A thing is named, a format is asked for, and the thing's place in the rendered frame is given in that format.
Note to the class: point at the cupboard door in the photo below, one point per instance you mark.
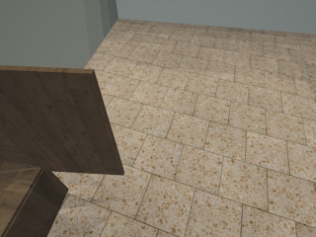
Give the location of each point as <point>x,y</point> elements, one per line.
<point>57,116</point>

